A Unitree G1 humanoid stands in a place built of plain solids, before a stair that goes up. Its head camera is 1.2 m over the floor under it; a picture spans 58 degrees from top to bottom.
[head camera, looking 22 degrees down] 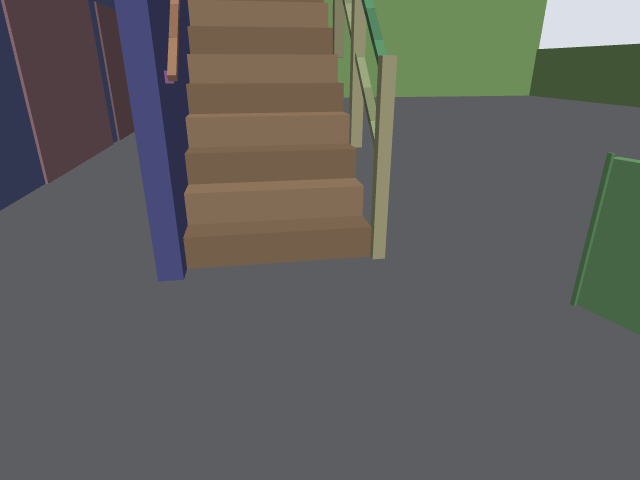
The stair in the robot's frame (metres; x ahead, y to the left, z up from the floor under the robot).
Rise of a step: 0.21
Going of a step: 0.24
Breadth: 1.20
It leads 9 degrees to the left of straight ahead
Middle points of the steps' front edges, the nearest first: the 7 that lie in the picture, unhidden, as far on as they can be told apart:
2.58 0.25 0.21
2.81 0.29 0.43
3.04 0.33 0.64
3.28 0.37 0.85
3.51 0.40 1.07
3.75 0.44 1.28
3.98 0.48 1.50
